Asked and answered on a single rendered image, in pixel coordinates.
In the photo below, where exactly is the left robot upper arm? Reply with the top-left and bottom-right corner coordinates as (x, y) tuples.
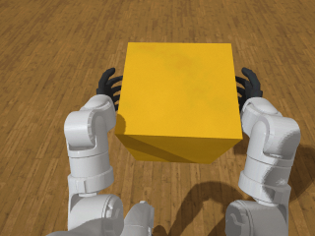
(46, 194), (124, 236)

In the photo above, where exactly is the robot right forearm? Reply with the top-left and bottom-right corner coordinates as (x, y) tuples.
(238, 96), (301, 236)

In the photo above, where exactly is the carton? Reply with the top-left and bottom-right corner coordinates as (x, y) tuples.
(114, 42), (243, 164)

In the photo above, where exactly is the right robot hand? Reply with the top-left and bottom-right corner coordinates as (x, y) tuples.
(235, 67), (263, 115)

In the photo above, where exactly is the robot left forearm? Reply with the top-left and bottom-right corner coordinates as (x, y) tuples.
(64, 94), (116, 229)

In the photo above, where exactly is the left robot hand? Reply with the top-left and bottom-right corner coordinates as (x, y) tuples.
(95, 67), (123, 111)

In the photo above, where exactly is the right robot upper arm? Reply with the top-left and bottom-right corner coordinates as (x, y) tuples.
(224, 200), (288, 236)

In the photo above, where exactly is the left robot shin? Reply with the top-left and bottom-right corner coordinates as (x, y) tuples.
(140, 201), (153, 236)

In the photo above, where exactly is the left robot thigh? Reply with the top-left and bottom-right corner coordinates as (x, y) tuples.
(120, 203), (155, 236)

